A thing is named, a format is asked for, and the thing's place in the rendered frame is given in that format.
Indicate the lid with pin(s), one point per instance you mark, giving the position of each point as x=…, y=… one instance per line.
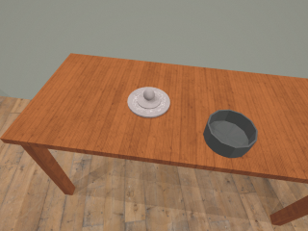
x=148, y=108

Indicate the pot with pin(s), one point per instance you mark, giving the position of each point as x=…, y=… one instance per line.
x=229, y=133

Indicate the knob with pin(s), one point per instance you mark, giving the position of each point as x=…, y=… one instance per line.
x=149, y=94

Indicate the table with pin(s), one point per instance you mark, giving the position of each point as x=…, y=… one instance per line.
x=83, y=108

